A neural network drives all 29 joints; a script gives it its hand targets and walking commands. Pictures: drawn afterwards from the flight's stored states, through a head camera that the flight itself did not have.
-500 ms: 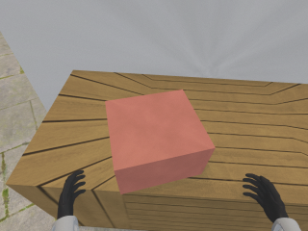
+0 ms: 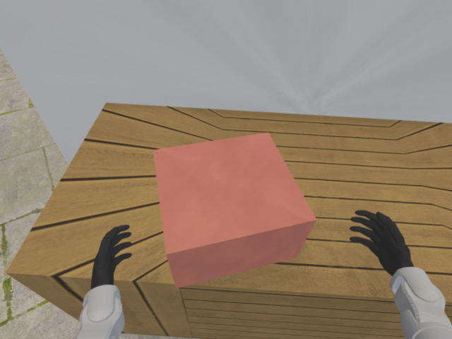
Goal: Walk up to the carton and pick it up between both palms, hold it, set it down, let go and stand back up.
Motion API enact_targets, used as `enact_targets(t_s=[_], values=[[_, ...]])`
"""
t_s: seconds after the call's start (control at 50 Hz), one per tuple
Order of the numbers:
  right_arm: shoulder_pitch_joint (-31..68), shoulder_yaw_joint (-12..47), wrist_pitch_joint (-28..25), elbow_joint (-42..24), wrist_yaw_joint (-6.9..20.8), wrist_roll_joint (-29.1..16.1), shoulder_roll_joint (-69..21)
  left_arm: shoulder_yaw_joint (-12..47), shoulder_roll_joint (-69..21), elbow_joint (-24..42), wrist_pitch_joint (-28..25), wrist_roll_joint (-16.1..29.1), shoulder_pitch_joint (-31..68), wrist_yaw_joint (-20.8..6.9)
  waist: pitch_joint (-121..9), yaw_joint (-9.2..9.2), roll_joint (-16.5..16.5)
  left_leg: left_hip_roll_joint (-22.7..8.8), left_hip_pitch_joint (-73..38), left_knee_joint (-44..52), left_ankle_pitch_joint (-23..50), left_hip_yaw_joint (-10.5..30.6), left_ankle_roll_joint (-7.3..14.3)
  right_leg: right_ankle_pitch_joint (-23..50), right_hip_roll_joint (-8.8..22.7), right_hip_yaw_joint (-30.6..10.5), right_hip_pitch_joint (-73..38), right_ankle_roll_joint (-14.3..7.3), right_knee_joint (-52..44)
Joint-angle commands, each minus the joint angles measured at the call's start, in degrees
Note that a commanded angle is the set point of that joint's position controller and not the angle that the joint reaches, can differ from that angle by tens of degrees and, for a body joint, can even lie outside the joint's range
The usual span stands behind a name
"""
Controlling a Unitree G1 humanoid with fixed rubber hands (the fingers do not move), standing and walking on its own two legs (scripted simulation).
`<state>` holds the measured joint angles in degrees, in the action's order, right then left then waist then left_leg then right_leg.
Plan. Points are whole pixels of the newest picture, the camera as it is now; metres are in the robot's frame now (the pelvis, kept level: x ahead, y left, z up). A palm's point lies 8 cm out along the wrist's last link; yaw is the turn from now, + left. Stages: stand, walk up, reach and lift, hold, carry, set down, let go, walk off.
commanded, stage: reach and lift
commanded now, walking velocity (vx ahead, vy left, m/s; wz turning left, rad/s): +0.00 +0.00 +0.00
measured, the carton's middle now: (225, 204) +0.42 -0.01 -0.06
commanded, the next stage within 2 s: none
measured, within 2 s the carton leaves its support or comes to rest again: neither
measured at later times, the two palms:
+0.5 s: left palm (102, 236) +0.28 +0.22 +0.03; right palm (373, 202) +0.33 -0.27 +0.07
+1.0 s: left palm (99, 199) +0.34 +0.23 +0.06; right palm (357, 158) +0.41 -0.25 +0.11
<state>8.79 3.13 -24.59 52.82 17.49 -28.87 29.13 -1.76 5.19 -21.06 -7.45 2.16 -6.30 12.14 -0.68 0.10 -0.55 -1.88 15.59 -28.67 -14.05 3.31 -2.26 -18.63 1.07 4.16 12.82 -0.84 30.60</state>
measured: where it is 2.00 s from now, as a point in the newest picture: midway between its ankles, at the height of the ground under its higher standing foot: outside the picture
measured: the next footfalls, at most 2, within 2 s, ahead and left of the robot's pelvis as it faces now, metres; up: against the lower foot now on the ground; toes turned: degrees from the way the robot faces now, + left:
none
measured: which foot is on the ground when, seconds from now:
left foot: down 0.00-1.00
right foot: down 0.00-1.00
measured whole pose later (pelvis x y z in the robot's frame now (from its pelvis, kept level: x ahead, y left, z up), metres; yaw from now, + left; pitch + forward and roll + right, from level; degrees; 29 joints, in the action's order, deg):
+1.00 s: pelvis +0.00 +0.01 +0.00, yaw -1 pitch +6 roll -1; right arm 38.5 3.5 -4.6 54.1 17.3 -28.9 33.5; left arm -3.6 9.5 -21.0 14.9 3.0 22.5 11.1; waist -0.8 4.1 -0.6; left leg -3.0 21.6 -27.5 -12.3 3.3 -2.5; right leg -14.5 -0.2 4.1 17.1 -0.8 25.3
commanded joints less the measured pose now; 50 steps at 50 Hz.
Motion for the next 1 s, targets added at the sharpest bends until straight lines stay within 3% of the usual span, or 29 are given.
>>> enact_targets(t_s=[0.0, 0.2, 0.38, 0.66, 0.72, 0.98], values=[[15.9, 2.0, 0.3, -12.9, -1.2, -4.2, 17.6, -3.7, 5.2, 17.2, -0.3, 5.2, 12.8, 0.0, -16.4, 4.72, -7.3, 2.3, -4.6, 3.1, 16.5, -5.5, 0.2, 22.6, -3.9, -7.0, 0.2, 1.3, -6.9], [24.7, 1.6, 4.8, -8.8, -1.2, -3.1, 18.9, -4.6, 6.1, 14.3, 4.4, 5.8, 21.5, -0.3, -16.3, 5.69, -6.8, 2.3, -2.7, 3.8, 15.6, -5.9, 0.2, 21.4, -4.2, -6.2, -0.2, 1.2, -7.5], [31.7, 0.7, 9.5, -3.1, -0.7, -2.3, 19.8, -4.4, 6.5, 11.9, 9.1, 6.2, 29.3, -0.3, -16.5, 6.19, -3.9, 1.8, -3.7, 4.0, 15.6, -6.1, -0.5, 17.8, -4.9, -4.5, 2.4, 0.4, -8.6], [42.2, -0.2, 15.2, -0.6, -0.7, -1.7, 21.4, -6.0, 8.7, 11.6, 15.7, 6.3, 40.1, -0.5, -21.4, 6.99, -1.2, 1.7, -3.9, 3.4, 19.6, -5.9, -1.0, 20.8, -5.3, -3.5, 2.3, -0.7, -8.9], [44.3, -0.4, 15.8, -1.1, -0.8, -1.7, 22.0, -6.5, 9.2, 11.9, 16.7, 6.1, 41.8, -0.5, -24.0, 7.78, -0.3, 1.7, -4.4, 3.1, 22.3, -6.0, -1.4, 22.9, -5.6, -3.2, 2.3, -0.8, -8.8], [52.7, -0.8, 19.2, 0.6, -1.7, -0.4, 23.3, -7.7, 10.3, 12.3, 21.2, 5.3, 50.6, -1.1, -33.5, 7.93, 2.6, 1.3, -6.9, 1.5, 29.6, -5.6, -2.4, 27.4, -6.0, -2.7, 5.8, -1.8, -9.4]])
